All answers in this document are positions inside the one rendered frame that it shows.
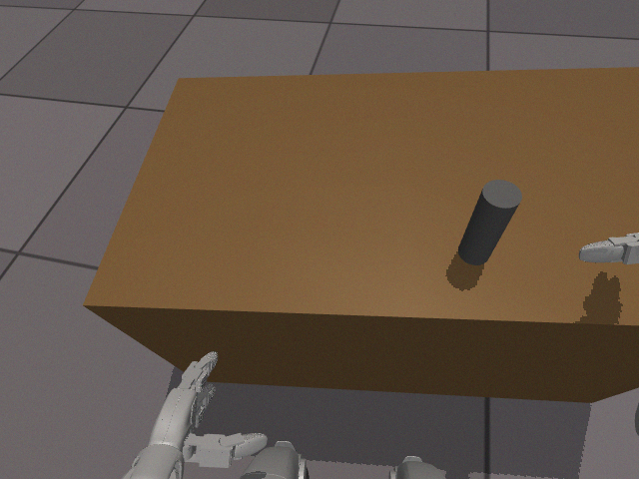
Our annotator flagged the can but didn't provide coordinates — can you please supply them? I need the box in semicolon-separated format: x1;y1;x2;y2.
458;180;522;265

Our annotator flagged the right robot hand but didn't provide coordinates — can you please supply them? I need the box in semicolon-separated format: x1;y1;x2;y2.
579;233;639;264

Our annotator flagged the left robot hand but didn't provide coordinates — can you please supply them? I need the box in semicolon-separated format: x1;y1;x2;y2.
148;351;268;468

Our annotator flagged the left robot arm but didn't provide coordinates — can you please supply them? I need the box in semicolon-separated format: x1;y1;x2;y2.
121;444;184;479

